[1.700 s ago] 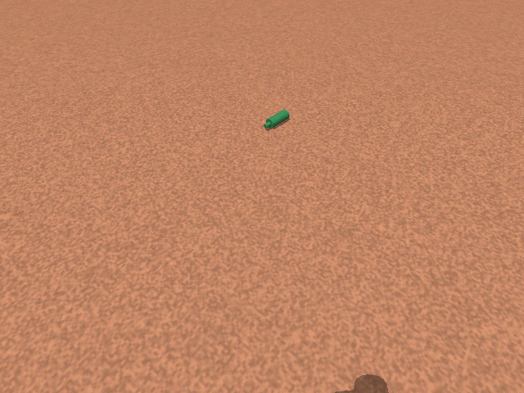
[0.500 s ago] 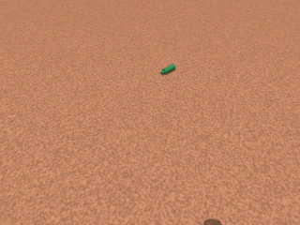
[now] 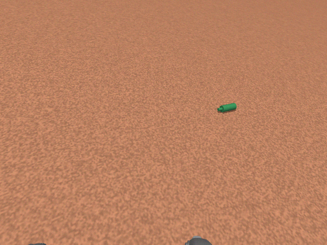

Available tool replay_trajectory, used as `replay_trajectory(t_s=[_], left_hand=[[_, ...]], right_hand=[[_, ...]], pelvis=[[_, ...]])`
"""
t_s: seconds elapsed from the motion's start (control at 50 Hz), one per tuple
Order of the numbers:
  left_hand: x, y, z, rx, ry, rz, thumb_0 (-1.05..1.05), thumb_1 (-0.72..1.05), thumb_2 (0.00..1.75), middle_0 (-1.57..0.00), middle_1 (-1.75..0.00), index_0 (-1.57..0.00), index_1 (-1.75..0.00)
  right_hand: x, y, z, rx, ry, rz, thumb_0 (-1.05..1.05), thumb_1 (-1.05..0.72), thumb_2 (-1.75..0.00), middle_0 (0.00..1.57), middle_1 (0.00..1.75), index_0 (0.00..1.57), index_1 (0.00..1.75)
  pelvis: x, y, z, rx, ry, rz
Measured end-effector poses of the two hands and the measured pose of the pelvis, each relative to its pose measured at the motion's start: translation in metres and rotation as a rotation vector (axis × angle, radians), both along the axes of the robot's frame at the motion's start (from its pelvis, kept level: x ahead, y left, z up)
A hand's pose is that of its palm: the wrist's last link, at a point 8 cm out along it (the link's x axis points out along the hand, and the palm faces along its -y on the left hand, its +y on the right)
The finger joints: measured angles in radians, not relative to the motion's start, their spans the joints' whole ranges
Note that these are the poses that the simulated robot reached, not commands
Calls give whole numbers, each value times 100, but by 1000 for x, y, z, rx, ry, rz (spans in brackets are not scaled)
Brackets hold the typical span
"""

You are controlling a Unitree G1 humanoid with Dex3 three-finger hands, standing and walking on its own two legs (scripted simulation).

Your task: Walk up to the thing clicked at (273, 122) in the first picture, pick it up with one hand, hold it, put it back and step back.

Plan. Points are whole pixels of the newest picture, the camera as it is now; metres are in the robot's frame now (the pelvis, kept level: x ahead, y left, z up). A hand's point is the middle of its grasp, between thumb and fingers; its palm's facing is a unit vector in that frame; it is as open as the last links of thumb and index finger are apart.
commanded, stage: walk up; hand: left
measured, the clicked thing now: (226, 107) +1.49 -0.64 -0.74
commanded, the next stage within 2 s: none
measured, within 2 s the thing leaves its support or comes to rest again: neither
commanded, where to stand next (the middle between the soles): +1.20 -0.95 m, yaw +27 degrees
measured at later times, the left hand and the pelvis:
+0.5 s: hand (120, 201) +0.28 +0.13 -0.13, palm faces +0.19 -0.91 -0.36, open 7.4 cm; pelvis +0.27 -0.15 +0.00, yaw +10 degrees
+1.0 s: hand (161, 139) +0.55 +0.02 -0.16, palm faces +0.18 -0.93 -0.33, open 7.4 cm; pelvis +0.49 -0.29 -0.03, yaw +15 degrees
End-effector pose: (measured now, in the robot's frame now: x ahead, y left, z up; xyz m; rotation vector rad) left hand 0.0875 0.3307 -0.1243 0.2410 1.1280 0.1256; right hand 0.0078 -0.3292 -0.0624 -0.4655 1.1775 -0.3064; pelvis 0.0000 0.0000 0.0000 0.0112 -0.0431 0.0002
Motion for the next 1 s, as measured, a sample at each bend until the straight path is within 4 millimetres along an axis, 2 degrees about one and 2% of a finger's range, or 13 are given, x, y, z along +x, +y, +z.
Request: replay_trajectory(t_s=[0.1, 0.2, 0.26, 0.34, 0.42, 0.5, 0.58, 0.64, 0.7, 0.8, 0.88, 0.94, 1.0], left_hand=[[36, -24, 1, 36, 27, 47, 1, 91, 90, -20, -29, -20, -30], [105, -65, 0, 88, -19, 73, 1, 91, 90, -20, -29, -20, -30], [141, -99, 9, 101, -85, 77, 1, 91, 90, -20, -29, -20, -30], [158, -132, 30, 98, -100, 138, 1, 91, 90, -20, -30, -21, -30], [164, -148, 38, 110, -57, 188, 1, 91, 90, -21, -30, -21, -30], [172, -159, 29, 112, 3, 221, 1, 90, 90, -21, -30, -21, -30], [192, -168, 5, 89, 45, 258, 1, 91, 90, -20, -30, -21, -30], [217, -177, -21, 74, 73, 269, 1, 91, 90, -20, -30, -20, -30], [250, -198, -31, 39, 109, 229, 1, 91, 90, -20, -29, -20, -30], [322, -221, -23, 10, 46, 172, 1, 91, 90, -20, -30, -20, -30], [378, -233, -12, 26, -63, 180, 1, 91, 90, -20, -30, -21, -30], [411, -248, -5, 50, -91, 181, 1, 91, 90, -20, -30, -20, -30], [439, -270, 1, 85, -82, 185, 1, 91, 90, -20, -29, -20, -30]], right_hand=[[68, -29, -14, 31, 12, 63, 1, -90, -90, 21, 30, 21, 30], [143, -85, -46, 21, 37, 113, 1, -90, -90, 21, 30, 21, 30], [197, -113, -61, 12, 56, 136, 1, -90, -90, 21, 30, 21, 30], [276, -121, -49, 47, 4, 198, 1, -91, -90, 20, 30, 20, 30], [352, -124, -35, 82, -76, 266, 1, -91, -90, 20, 30, 20, 30], [414, -127, -31, 86, -94, 315, 1, -91, -90, 20, 30, 20, 30], [467, -128, -34, 68, -90, 352, 1, -91, -90, 20, 30, 20, 30], [496, -136, -41, 29, -99, 349, 1, -91, -90, 21, 30, 20, 30], [511, -152, -38, 3, -121, 307, 1, -91, -90, 21, 30, 21, 30], [517, -189, -17, -35, -106, 249, 1, -91, -90, 21, 30, 21, 30], [524, -229, -9, -63, -27, 267, 1, -90, -90, 21, 30, 21, 30], [540, -266, -9, -77, 7, 274, 1, -90, -90, 21, 30, 21, 30], [566, -309, -16, -88, 17, 271, 1, -90, -90, 21, 30, 21, 30]], pelvis=[[55, -35, -7, 19, 27, 40], [116, -79, -29, 32, 48, 70], [145, -102, -32, -13, 38, 100], [187, -122, -11, 26, 33, 131], [230, -139, -1, 15, 29, 147], [271, -154, -4, -14, 26, 170], [317, -165, -17, -22, 19, 198], [351, -170, -34, 7, 21, 215], [373, -178, -35, 10, 9, 208], [409, -205, -22, 5, -10, 222], [438, -236, -19, 3, -13, 242], [461, -263, -21, 11, -2, 251], [488, -294, -27, 23, 17, 260]])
